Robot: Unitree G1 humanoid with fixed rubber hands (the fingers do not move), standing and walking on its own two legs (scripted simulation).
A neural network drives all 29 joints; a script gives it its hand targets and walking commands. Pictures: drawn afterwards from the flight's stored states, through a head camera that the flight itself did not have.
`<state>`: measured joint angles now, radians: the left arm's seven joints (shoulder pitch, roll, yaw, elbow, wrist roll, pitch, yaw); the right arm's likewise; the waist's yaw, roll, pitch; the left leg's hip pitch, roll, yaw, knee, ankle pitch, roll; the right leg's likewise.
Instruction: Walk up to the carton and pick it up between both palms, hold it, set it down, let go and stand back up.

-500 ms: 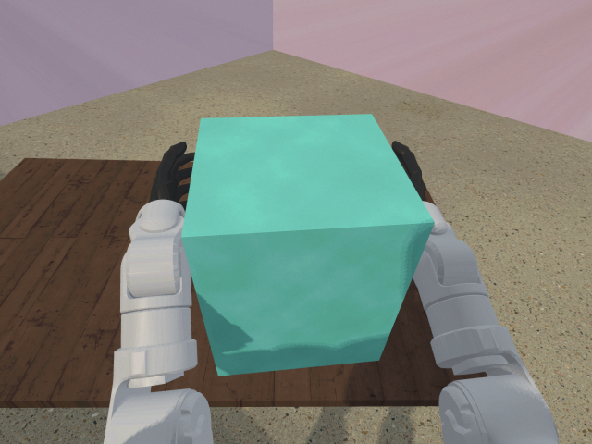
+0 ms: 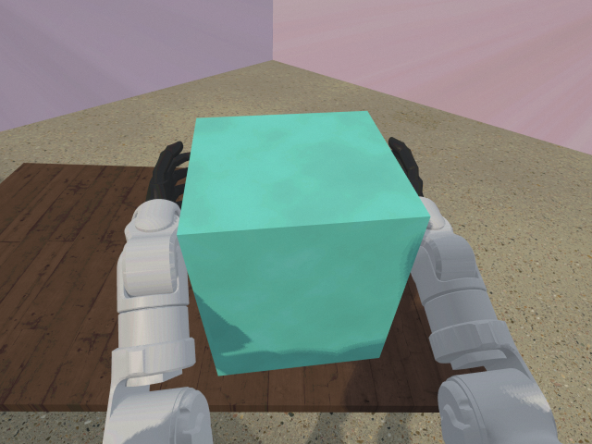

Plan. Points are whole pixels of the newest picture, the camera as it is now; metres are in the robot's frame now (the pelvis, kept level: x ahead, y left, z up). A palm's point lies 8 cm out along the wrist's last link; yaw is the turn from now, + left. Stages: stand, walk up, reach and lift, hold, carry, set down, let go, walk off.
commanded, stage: hold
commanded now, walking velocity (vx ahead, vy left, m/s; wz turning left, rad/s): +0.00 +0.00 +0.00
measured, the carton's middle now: (292, 243) +0.32 +0.00 +0.17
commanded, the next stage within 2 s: none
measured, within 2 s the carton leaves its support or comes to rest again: neither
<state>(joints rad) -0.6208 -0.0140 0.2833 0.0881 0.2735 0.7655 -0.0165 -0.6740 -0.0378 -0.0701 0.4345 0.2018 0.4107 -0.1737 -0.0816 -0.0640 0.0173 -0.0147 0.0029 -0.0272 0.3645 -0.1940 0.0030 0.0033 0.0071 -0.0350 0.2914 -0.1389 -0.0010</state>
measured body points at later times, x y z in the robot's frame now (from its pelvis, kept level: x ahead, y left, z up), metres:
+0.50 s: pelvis +0.00 +0.00 +0.00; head -0.05 +0.04 +0.45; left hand +0.38 +0.17 +0.20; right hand +0.37 -0.14 +0.20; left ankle +0.02 +0.11 -0.75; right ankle +0.03 -0.12 -0.75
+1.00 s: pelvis +0.01 +0.01 +0.00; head -0.04 +0.03 +0.45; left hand +0.38 +0.16 +0.21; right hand +0.37 -0.15 +0.20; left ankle +0.02 +0.11 -0.75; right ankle +0.03 -0.12 -0.75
